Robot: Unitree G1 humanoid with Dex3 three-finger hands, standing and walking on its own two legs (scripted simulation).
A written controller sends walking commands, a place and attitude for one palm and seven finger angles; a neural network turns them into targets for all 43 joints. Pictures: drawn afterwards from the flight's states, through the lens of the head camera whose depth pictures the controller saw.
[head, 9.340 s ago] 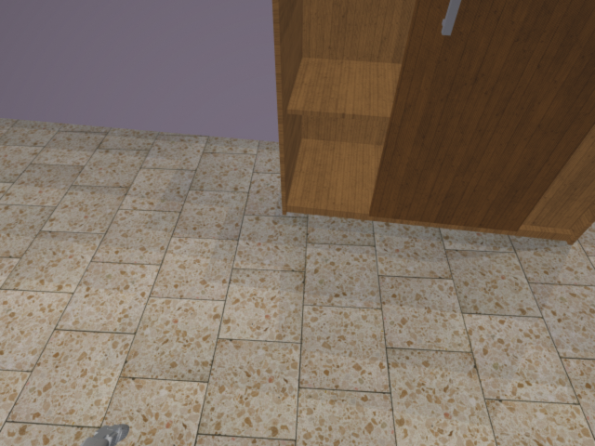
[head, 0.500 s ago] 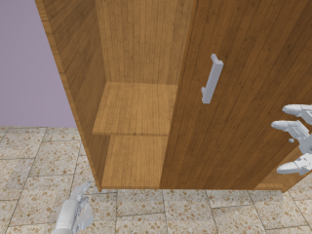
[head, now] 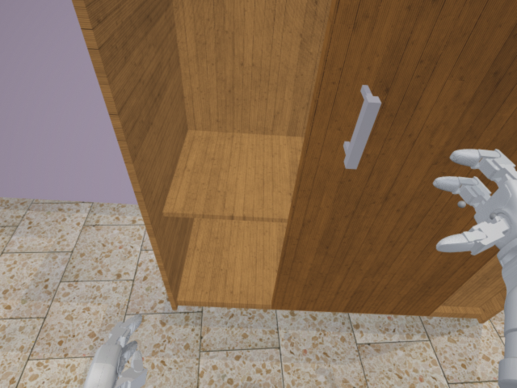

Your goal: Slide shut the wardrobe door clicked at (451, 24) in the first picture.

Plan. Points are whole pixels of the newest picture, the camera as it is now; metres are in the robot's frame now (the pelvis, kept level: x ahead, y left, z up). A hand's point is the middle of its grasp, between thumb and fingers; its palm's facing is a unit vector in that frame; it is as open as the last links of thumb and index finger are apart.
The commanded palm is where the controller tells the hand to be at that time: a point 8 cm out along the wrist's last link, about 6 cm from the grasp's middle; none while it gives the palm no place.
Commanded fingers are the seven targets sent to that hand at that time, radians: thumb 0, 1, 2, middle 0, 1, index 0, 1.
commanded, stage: move the hooked fingers beside the handle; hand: right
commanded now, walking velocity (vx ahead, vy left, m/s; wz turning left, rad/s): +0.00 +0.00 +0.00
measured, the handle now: (358, 128) +0.53 -0.16 +0.16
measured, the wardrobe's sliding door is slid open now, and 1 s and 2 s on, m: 0.37 0.37 0.37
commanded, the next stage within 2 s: feel for the door with the fingertips in 1.82 s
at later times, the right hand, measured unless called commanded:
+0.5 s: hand (432, 174) +0.40 -0.24 +0.17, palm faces +0.04 +1.00 -0.02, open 14.0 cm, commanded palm +0.39 -0.29 +0.16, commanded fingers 0.00 0.50 -0.30 0.30 1.20 0.30 1.20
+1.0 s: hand (405, 147) +0.47 -0.22 +0.16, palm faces +0.00 +1.00 -0.01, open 14.0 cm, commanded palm +0.45 -0.28 +0.16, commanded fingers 0.00 0.50 -0.30 0.30 1.20 0.30 1.20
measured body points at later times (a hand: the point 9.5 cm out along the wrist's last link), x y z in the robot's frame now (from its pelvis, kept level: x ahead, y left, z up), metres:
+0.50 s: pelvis +0.00 +0.00 +0.00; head +0.01 +0.01 +0.45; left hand +0.11 +0.26 -0.10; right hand +0.39 -0.30 +0.17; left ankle +0.01 +0.11 -0.74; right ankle +0.00 -0.12 -0.74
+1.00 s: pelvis +0.01 -0.01 +0.00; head +0.05 -0.01 +0.44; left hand +0.05 +0.26 -0.12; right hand +0.47 -0.28 +0.17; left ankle +0.01 +0.11 -0.74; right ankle +0.00 -0.12 -0.74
